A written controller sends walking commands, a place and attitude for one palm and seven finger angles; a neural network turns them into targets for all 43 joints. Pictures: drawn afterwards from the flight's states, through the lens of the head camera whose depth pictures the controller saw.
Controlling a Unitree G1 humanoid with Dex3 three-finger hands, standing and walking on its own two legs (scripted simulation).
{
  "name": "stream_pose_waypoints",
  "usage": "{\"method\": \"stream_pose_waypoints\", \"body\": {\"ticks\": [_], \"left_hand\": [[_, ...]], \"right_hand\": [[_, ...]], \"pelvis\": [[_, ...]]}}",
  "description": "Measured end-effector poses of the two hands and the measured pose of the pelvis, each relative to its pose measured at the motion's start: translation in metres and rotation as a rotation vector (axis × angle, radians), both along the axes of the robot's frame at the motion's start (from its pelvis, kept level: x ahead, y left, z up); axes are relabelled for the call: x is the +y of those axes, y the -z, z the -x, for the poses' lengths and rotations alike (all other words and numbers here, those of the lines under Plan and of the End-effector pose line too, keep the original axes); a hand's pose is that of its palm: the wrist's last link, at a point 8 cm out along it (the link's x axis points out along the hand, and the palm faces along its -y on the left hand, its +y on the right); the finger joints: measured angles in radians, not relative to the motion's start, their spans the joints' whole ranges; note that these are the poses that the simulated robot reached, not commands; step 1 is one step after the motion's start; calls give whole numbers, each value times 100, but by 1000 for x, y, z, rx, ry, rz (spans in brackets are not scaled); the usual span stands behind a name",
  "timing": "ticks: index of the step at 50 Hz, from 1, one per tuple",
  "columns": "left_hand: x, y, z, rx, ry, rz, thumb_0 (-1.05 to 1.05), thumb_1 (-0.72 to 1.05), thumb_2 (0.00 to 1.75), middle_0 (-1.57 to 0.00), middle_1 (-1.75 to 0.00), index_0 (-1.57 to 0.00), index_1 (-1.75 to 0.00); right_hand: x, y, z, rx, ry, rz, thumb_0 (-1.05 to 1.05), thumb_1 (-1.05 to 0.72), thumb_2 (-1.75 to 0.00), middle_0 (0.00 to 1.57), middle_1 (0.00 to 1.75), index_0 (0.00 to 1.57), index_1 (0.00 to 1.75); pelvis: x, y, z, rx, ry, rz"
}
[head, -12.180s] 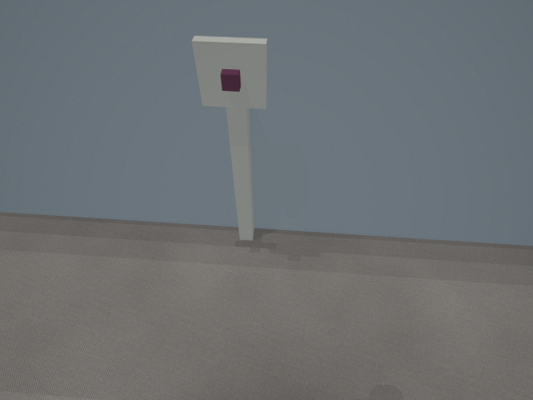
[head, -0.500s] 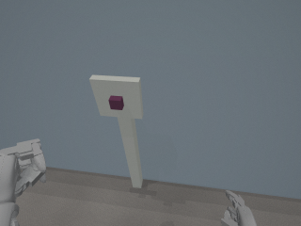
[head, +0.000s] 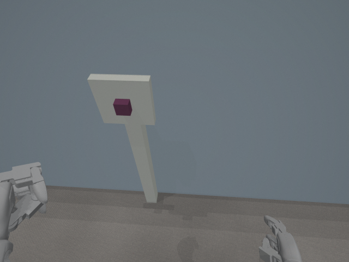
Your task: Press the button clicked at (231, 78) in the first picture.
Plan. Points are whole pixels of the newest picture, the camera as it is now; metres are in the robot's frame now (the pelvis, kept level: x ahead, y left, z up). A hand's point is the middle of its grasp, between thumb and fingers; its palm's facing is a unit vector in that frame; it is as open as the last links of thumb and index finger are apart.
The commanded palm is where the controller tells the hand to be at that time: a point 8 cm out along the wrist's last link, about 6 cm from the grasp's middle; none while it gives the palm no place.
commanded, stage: step back with the hand held close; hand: left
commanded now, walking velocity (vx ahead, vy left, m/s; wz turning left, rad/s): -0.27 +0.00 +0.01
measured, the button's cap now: (123, 106) +0.54 +0.21 +0.04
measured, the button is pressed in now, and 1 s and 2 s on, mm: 0 0 0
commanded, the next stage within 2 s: stop stepping back and stand still in 1.16 s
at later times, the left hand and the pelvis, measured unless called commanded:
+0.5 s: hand (2, 243) +0.12 +0.26 +0.15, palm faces +0.38 -0.80 -0.47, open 3.1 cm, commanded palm +0.06 +0.30 +0.17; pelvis -0.07 +0.01 -0.02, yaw +1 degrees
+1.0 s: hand out of the picture +0.06 +0.28 +0.17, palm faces +0.40 -0.81 -0.43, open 3.1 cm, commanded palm -0.01 +0.31 +0.17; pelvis -0.13 +0.03 -0.02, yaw +2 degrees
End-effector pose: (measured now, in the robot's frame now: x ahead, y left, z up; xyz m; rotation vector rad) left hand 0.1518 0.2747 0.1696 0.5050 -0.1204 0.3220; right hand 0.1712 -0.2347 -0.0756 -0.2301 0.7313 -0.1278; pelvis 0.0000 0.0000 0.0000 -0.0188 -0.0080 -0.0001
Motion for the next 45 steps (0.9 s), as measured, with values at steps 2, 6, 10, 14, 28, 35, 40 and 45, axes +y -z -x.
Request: {"method": "stream_pose_waypoints", "body": {"ticks": [2, 6, 10, 14, 28, 35, 40, 45], "left_hand": [[1, 2, 1, 18, 18, -7, 2, 89, 90, -131, -150, -131, -150], [6, 2, 8, 18, 38, -28, 2, 89, 90, -131, -149, -131, -150], [12, -1, 17, -9, 42, -41, 2, 89, 90, -131, -149, -130, -150], [15, -1, 30, -42, 46, -45, 2, 89, 90, -131, -149, -130, -150], [21, -1, 84, -153, 7, -71, 2, 89, 90, -131, -150, -131, -150], [20, -6, 103, -210, 1, -73, 2, 89, 90, -131, -150, -131, -150], [26, -1, 108, -233, 29, -42, 2, 89, 90, -131, -150, -131, -150], [39, -4, 115, -235, 60, -84, 2, 88, 90, -131, -150, -131, -150]], "right_hand": [[-2, 1, 6, 18, 20, 9, 1, -90, -90, 20, 30, 20, 30], [-2, 1, 18, 38, 43, 21, 1, -90, -90, 20, 30, 20, 30], [2, -1, 29, 33, 46, 28, 1, -90, -90, 20, 30, 20, 30], [8, -3, 38, 10, 35, 30, 1, -90, -90, 20, 30, 20, 30], [22, 4, 74, -32, -30, 43, 1, -90, -90, 20, 30, 20, 30], [20, 9, 91, -14, -46, 54, 1, -90, -90, 20, 30, 20, 30], [20, 11, 109, 13, -14, 77, 1, -90, -90, 20, 30, 20, 30], [28, 7, 128, 0, 10, 90, 1, -90, -90, 20, 30, 20, 30]], "pelvis": [[2, 1, 3, 8, 2, -1], [6, 2, 12, 14, 5, -2], [9, 4, 23, 16, 7, 1], [12, 7, 35, 15, 4, 6], [13, 19, 75, 0, -33, 27], [13, 21, 90, 0, -40, 27], [22, 24, 104, -2, -37, 29], [29, 24, 120, 4, -47, 77]]}}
